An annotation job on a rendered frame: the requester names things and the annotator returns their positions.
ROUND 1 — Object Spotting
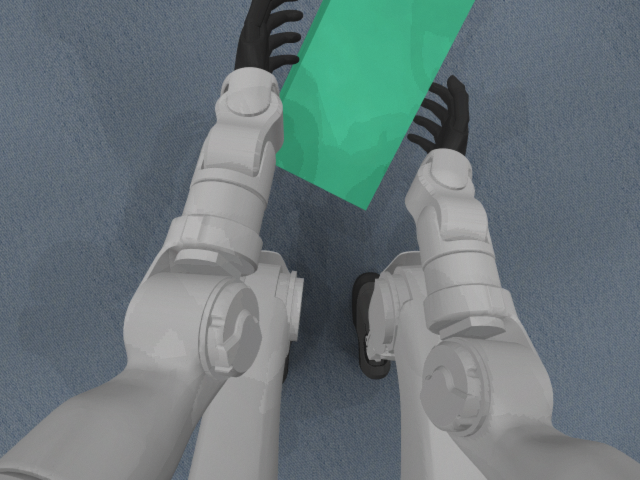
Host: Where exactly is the left robot upper arm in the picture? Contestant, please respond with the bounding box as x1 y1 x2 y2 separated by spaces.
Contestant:
0 272 262 480

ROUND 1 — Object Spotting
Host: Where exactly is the right robot foot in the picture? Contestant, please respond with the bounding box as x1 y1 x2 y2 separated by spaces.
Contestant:
352 272 391 379

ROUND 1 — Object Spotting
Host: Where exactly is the right robot thigh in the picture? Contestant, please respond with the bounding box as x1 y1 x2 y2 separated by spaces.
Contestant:
372 265 487 480

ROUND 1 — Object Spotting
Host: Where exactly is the left robot hand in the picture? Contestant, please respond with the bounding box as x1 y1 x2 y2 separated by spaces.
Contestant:
234 0 303 74

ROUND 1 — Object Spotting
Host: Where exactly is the robot left forearm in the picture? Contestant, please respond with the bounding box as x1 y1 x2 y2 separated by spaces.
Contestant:
123 67 284 344

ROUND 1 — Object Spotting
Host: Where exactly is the robot right forearm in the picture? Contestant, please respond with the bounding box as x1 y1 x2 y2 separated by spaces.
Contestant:
405 148 553 391

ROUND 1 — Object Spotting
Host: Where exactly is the right robot hand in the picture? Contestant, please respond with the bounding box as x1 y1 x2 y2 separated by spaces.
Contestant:
407 75 470 156

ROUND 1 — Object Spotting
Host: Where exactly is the carton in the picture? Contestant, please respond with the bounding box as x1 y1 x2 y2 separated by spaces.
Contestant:
276 0 475 210

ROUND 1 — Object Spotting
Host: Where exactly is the right robot upper arm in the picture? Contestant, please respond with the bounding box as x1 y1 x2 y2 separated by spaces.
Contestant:
420 337 640 480

